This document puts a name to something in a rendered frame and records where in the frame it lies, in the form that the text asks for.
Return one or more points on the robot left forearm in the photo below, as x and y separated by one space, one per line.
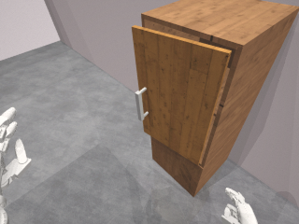
4 219

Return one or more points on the cupboard door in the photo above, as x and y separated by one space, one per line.
183 80

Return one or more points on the robot left hand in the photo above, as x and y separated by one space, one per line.
18 166

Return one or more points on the handle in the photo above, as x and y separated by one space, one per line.
139 104

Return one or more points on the robot right hand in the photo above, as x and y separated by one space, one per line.
242 214

